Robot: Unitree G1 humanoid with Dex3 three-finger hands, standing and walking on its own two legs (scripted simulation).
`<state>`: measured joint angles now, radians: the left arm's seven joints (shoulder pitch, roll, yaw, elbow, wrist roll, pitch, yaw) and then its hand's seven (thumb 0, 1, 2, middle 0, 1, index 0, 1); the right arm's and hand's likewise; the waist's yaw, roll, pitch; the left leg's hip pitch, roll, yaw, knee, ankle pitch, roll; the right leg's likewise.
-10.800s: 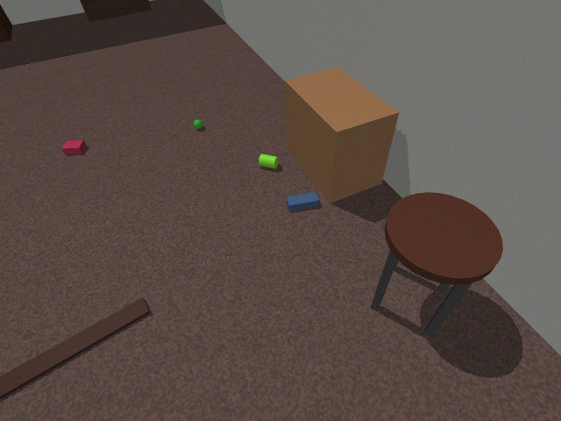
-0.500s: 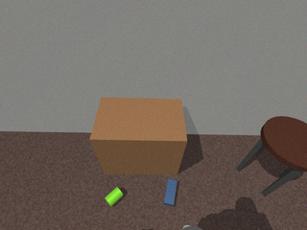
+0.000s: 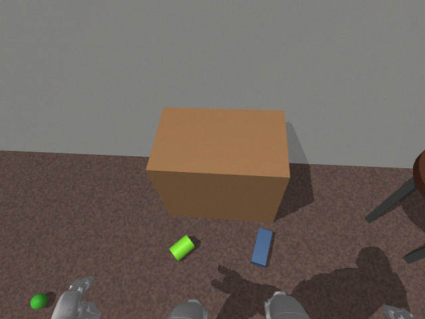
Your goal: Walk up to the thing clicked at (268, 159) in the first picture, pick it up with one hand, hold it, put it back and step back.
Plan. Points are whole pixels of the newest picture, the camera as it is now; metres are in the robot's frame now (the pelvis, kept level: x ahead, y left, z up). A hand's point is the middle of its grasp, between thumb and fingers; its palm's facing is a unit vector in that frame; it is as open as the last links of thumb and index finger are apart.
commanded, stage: walk up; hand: left
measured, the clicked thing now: (181, 247) +0.44 +0.21 -0.70
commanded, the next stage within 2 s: stand in 0.74 s
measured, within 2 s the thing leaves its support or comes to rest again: neither
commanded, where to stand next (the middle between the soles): +0.09 -0.02 m, yaw -2 degrees
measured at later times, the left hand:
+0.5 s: hand out of the picture -0.03 +0.25 -0.10, palm faces -0.04 -0.90 -0.42, open 7.4 cm
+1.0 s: hand out of the picture +0.05 +0.20 -0.12, palm faces -0.04 -0.93 -0.36, open 7.4 cm
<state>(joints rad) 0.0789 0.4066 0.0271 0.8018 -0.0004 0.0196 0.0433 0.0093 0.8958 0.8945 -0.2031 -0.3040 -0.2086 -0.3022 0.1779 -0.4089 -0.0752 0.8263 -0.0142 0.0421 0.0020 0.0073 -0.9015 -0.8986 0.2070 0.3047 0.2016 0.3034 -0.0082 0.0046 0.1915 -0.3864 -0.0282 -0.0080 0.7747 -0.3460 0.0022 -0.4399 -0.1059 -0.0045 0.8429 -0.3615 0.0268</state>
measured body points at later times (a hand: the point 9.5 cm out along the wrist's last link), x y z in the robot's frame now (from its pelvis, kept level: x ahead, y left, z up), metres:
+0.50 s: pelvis -0.03 -0.03 +0.03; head -0.03 -0.04 +0.48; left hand -0.02 +0.30 -0.08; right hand +0.01 -0.38 -0.08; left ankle +0.04 +0.11 -0.65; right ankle -0.08 -0.13 -0.70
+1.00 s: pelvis -0.03 -0.05 +0.02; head -0.03 -0.05 +0.47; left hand +0.05 +0.25 -0.10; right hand +0.09 -0.34 -0.10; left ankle +0.09 +0.08 -0.70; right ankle -0.02 -0.16 -0.70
